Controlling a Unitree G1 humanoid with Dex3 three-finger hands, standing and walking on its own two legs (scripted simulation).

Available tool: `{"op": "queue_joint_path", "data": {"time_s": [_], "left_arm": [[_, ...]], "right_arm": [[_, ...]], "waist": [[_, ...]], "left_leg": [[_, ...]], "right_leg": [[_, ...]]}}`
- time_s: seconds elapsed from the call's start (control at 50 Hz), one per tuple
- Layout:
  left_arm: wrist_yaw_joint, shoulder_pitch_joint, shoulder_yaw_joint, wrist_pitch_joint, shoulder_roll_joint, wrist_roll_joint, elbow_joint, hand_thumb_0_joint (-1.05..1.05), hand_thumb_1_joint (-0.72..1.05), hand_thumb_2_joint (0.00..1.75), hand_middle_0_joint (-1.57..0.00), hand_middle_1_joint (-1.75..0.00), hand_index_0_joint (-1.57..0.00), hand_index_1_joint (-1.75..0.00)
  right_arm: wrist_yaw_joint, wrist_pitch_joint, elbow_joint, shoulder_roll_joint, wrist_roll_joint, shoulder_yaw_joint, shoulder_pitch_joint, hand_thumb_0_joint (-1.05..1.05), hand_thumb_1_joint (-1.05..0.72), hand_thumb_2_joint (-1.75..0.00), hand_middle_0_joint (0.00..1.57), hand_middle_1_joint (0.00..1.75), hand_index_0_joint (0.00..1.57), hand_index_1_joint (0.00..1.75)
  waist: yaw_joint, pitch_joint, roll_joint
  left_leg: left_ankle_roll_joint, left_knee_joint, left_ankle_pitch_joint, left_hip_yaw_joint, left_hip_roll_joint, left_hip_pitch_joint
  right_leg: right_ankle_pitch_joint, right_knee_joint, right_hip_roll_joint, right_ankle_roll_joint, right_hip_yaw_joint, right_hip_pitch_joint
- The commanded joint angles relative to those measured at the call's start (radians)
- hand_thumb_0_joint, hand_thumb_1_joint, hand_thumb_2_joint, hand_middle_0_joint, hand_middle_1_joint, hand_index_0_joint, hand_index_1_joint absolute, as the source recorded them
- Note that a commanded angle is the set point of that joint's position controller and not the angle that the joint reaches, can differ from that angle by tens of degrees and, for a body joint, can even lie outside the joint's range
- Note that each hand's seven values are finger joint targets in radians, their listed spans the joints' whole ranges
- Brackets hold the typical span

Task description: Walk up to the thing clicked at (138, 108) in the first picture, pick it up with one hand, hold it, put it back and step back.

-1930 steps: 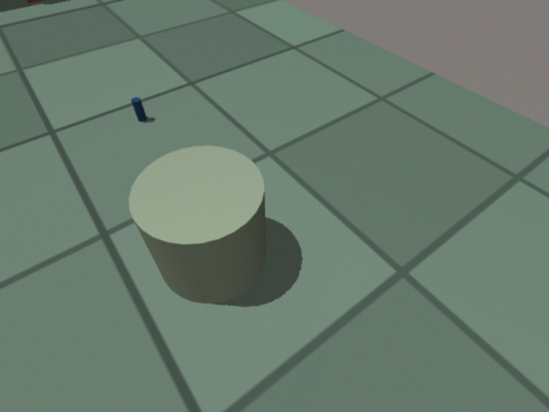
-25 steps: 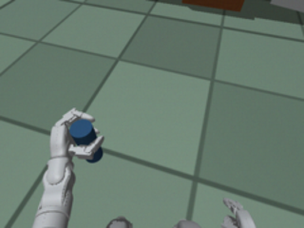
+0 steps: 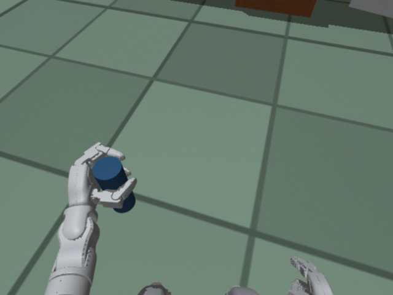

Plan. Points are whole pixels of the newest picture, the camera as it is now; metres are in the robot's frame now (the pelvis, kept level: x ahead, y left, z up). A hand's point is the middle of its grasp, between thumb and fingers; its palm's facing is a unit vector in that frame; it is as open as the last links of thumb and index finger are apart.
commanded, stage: hold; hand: left
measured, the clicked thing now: (116, 186) +0.32 +0.17 +0.02
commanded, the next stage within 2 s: crouch in 1.62 s
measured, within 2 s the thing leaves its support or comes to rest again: neither
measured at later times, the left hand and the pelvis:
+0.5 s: hand (111, 177) +0.33 +0.17 +0.05, palm faces +0.12 -0.99 -0.01, open 8.1 cm; pelvis +0.00 +0.00 +0.00, yaw +0 degrees
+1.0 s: hand (113, 175) +0.33 +0.17 +0.05, palm faces +0.11 -0.99 -0.01, open 8.1 cm; pelvis +0.00 +0.00 +0.00, yaw +0 degrees
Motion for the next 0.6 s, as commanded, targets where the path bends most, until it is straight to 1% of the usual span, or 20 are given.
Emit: {"op": "queue_joint_path", "data": {"time_s": [0.0, 0.02, 0.06, 0.12, 0.14, 0.16, 0.18, 0.24, 0.26, 0.28, 0.32, 0.4, 0.42, 0.44, 0.48, 0.5, 0.52, 0.54, 0.56, 0.58], "left_arm": [[-0.003, -0.286, 0.052, -0.1, 0.127, -0.009, -0.216, 0.0, 0.34, 1.24, -1.31, -1.41, -1.32, -1.41], [-0.006, -0.282, 0.048, -0.104, 0.117, -0.016, -0.221, 0.0, 0.33, 1.23, -1.31, -1.4, -1.32, -1.4], [-0.002, -0.365, 0.064, -0.115, 0.153, -0.015, -0.301, 0.0, 0.34, 1.25, -1.32, -1.41, -1.32, -1.42], [-0.008, -0.338, 0.038, -0.11, 0.131, -0.008, -0.283, 0.0, 0.34, 1.24, -1.31, -1.41, -1.31, -1.41], [-0.009, -0.283, 0.04, -0.102, 0.118, -0.008, -0.208, 0.0, 0.35, 1.24, -1.32, -1.41, -1.32, -1.41], [-0.009, -0.302, 0.066, -0.106, 0.141, -0.014, -0.233, 0.0, 0.34, 1.24, -1.31, -1.41, -1.32, -1.41], [-0.01, -0.283, 0.061, -0.103, 0.125, -0.015, -0.185, 0.0, 0.34, 1.25, -1.32, -1.42, -1.32, -1.42], [-0.012, -0.317, 0.057, -0.109, 0.139, -0.014, -0.248, 0.0, 0.32, 1.24, -1.32, -1.42, -1.33, -1.42], [-0.014, -0.31, 0.037, -0.111, 0.124, -0.013, -0.266, 0.0, 0.33, 1.24, -1.32, -1.42, -1.32, -1.42], [-0.012, -0.285, 0.055, -0.108, 0.136, -0.012, -0.235, 0.0, 0.34, 1.24, -1.31, -1.41, -1.32, -1.41], [-0.01, -0.317, 0.059, -0.113, 0.14, -0.013, -0.235, 0.0, 0.36, 1.25, -1.31, -1.41, -1.32, -1.42], [-0.007, -0.337, 0.08, -0.112, 0.156, -0.019, -0.248, 0.0, 0.33, 1.25, -1.32, -1.42, -1.33, -1.43], [-0.009, -0.344, 0.05, -0.115, 0.132, -0.016, -0.26, 0.0, 0.33, 1.25, -1.32, -1.42, -1.32, -1.42], [-0.009, -0.307, 0.061, -0.113, 0.127, -0.016, -0.188, 0.0, 0.32, 1.26, -1.31, -1.42, -1.32, -1.42], [-0.014, -0.356, 0.051, -0.122, 0.132, -0.016, -0.247, 0.0, 0.35, 1.27, -1.33, -1.43, -1.33, -1.44], [-0.018, -0.326, 0.045, -0.12, 0.13, -0.014, -0.22, 0.0, 0.35, 1.26, -1.33, -1.43, -1.34, -1.43], [-0.019, -0.332, 0.051, -0.125, 0.141, -0.017, -0.262, 0.0, 0.36, 1.26, -1.32, -1.42, -1.33, -1.43], [-0.021, -0.356, 0.035, -0.123, 0.146, -0.009, -0.292, 0.0, 0.34, 1.24, -1.31, -1.41, -1.32, -1.42], [-0.021, -0.302, 0.051, -0.117, 0.146, -0.012, -0.237, 0.0, 0.33, 1.24, -1.31, -1.41, -1.32, -1.42], [-0.021, -0.294, 0.046, -0.112, 0.132, -0.015, -0.222, 0.0, 0.34, 1.24, -1.31, -1.41, -1.32, -1.41]], "right_arm": [[-0.013, -0.041, -0.119, -0.127, -0.001, -0.047, -0.027, 0.0, -0.91, -0.9, 0.2, 0.3, 0.2, 0.3], [-0.012, -0.042, -0.118, -0.123, -0.002, -0.045, -0.027, 0.0, -0.9, -0.9, 0.2, 0.3, 0.2, 0.3], [-0.016, -0.043, -0.12, -0.129, -0.002, -0.049, -0.026, 0.0, -0.91, -0.9, 0.2, 0.3, 0.2, 0.3], [-0.019, -0.044, -0.119, -0.129, -0.001, -0.049, -0.037, 0.0, -0.91, -0.9, 0.2, 0.3, 0.2, 0.3], [-0.017, -0.044, -0.117, -0.125, -0.001, -0.047, -0.034, 0.0, -0.91, -0.9, 0.2, 0.3, 0.2, 0.3], [-0.016, -0.044, -0.12, -0.129, 0.001, -0.05, -0.043, 0.0, -0.9, -0.9, 0.2, 0.3, 0.2, 0.3], [-0.015, -0.044, -0.118, -0.127, 0.002, -0.049, -0.047, 0.0, -0.9, -0.9, 0.2, 0.3, 0.2, 0.3], [-0.011, -0.041, -0.129, -0.131, 0.003, -0.052, -0.041, 0.0, -0.91, -0.9, 0.2, 0.3, 0.2, 0.3], [-0.012, -0.039, -0.13, -0.129, 0.001, -0.052, -0.035, 0.0, -0.91, -0.9, 0.2, 0.3, 0.2, 0.3], [-0.011, -0.04, -0.124, -0.135, 0.001, -0.055, -0.032, 0.0, -0.91, -0.9, 0.2, 0.3, 0.2, 0.3], [-0.013, -0.043, -0.122, -0.131, 0.001, -0.052, -0.034, 0.0, -0.9, -0.9, 0.2, 0.3, 0.2, 0.3], [-0.015, -0.042, -0.119, -0.128, 0.004, -0.048, -0.026, 0.0, -0.91, -0.9, 0.2, 0.3, 0.2, 0.3], [-0.015, -0.042, -0.124, -0.127, 0.003, -0.048, -0.04, 0.0, -0.9, -0.9, 0.2, 0.3, 0.2, 0.3], [-0.014, -0.041, -0.111, -0.128, 0.0, -0.048, -0.027, 0.0, -0.9, -0.9, 0.2, 0.3, 0.2, 0.3], [-0.012, -0.046, -0.117, -0.134, 0.0, -0.054, -0.034, 0.0, -0.9, -0.9, 0.2, 0.3, 0.2, 0.3], [-0.01, -0.046, -0.115, -0.131, -0.001, -0.052, -0.025, 0.0, -0.9, -0.9, 0.2, 0.3, 0.2, 0.3], [-0.011, -0.044, -0.122, -0.133, 0.001, -0.052, -0.026, 0.0, -0.9, -0.9, 0.2, 0.3, 0.2, 0.3], [-0.012, -0.046, -0.121, -0.134, 0.0, -0.054, -0.029, 0.0, -0.9, -0.9, 0.2, 0.3, 0.2, 0.3], [-0.014, -0.044, -0.117, -0.137, 0.001, -0.055, -0.024, 0.0, -0.91, -0.9, 0.2, 0.3, 0.2, 0.3], [-0.013, -0.045, -0.123, -0.132, 0.002, -0.051, -0.028, 0.0, -0.91, -0.9, 0.2, 0.3, 0.2, 0.3]], "waist": [[-0.014, -0.265, -0.024], [-0.005, -0.277, -0.026], [-0.006, -0.315, 0.002], [-0.009, -0.277, 0.017], [-0.008, -0.255, 0.001], [0.001, -0.248, -0.001], [-0.005, -0.24, -0.024], [0.004, -0.279, 0.014], [0.003, -0.289, 0.021], [0.001, -0.3, 0.002], [-0.006, -0.279, -0.002], [0.001, -0.292, -0.002], [-0.005, -0.257, -0.002], [-0.005, -0.25, -0.012], [-0.011, -0.265, 0.014], [-0.005, -0.289, 0.019], [-0.001, -0.307, 0.028], [-0.003, -0.329, 0.048], [-0.003, -0.312, 0.026], [-0.004, -0.297, 0.002]], "left_leg": [[0.039, -0.089, 0.228, 0.025, -0.041, 0.157], [0.039, -0.091, 0.228, 0.023, -0.039, 0.152], [0.039, -0.092, 0.238, 0.026, -0.041, 0.183], [0.033, -0.105, 0.217, 0.025, -0.041, 0.189], [0.034, -0.105, 0.209, 0.023, -0.04, 0.171], [0.035, -0.11, 0.187, 0.024, -0.042, 0.159], [0.037, -0.11, 0.181, 0.022, -0.04, 0.149], [0.031, -0.118, 0.203, 0.019, -0.038, 0.173], [0.03, -0.113, 0.216, 0.021, -0.039, 0.181], [0.032, -0.109, 0.237, 0.019, -0.036, 0.191], [0.035, -0.105, 0.227, 0.023, -0.04, 0.178], [0.036, -0.106, 0.232, 0.025, -0.041, 0.175], [0.033, -0.115, 0.207, 0.023, -0.039, 0.166], [0.034, -0.108, 0.21, 0.021, -0.037, 0.16], [0.03, -0.116, 0.196, 0.018, -0.035, 0.174], [0.031, -0.108, 0.215, 0.018, -0.036, 0.179], [0.03, -0.111, 0.232, 0.018, -0.036, 0.195], [0.03, -0.105, 0.256, 0.019, -0.037, 0.216], [0.032, -0.101, 0.269, 0.018, -0.037, 0.212], [0.033, -0.102, 0.269, 0.017, -0.036, 0.191]], "right_leg": [[0.315, -0.119, 0.019, 0.0, -0.005, 0.078], [0.314, -0.12, 0.021, -0.001, -0.007, 0.091], [0.328, -0.122, 0.016, -0.001, -0.002, 0.1], [0.296, -0.127, 0.018, -0.005, -0.005, 0.077], [0.285, -0.128, 0.022, -0.005, -0.01, 0.074], [0.266, -0.135, 0.018, -0.005, -0.008, 0.077], [0.262, -0.134, 0.018, -0.003, -0.01, 0.078], [0.271, -0.124, 0.023, -0.01, -0.015, 0.09], [0.28, -0.123, 0.024, -0.011, -0.014, 0.091], [0.299, -0.12, 0.026, -0.008, -0.016, 0.1], [0.301, -0.126, 0.022, -0.005, -0.01, 0.089], [0.311, -0.128, 0.02, -0.004, -0.007, 0.103], [0.282, -0.129, 0.022, -0.007, -0.01, 0.08], [0.28, -0.123, 0.024, -0.007, -0.013, 0.071], [0.266, -0.122, 0.025, -0.011, -0.015, 0.065], [0.28, -0.118, 0.025, -0.011, -0.013, 0.079], [0.296, -0.116, 0.026, -0.012, -0.013, 0.09], [0.316, -0.116, 0.023, -0.011, -0.011, 0.094], [0.327, -0.118, 0.024, -0.008, -0.012, 0.098], [0.332, -0.119, 0.026, -0.007, -0.013, 0.106]]}}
